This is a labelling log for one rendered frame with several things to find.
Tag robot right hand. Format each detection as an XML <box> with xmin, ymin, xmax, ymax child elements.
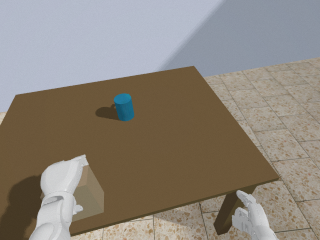
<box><xmin>232</xmin><ymin>190</ymin><xmax>270</xmax><ymax>236</ymax></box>

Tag robot left hand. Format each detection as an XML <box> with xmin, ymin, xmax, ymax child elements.
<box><xmin>40</xmin><ymin>154</ymin><xmax>89</xmax><ymax>215</ymax></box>

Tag right robot forearm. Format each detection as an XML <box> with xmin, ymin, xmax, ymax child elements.
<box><xmin>251</xmin><ymin>225</ymin><xmax>279</xmax><ymax>240</ymax></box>

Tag sponge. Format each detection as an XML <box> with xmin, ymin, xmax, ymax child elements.
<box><xmin>40</xmin><ymin>165</ymin><xmax>104</xmax><ymax>222</ymax></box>

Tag table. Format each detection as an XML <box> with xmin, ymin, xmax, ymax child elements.
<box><xmin>0</xmin><ymin>66</ymin><xmax>280</xmax><ymax>240</ymax></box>

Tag left robot forearm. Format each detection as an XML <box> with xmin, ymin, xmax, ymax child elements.
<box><xmin>29</xmin><ymin>191</ymin><xmax>74</xmax><ymax>240</ymax></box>

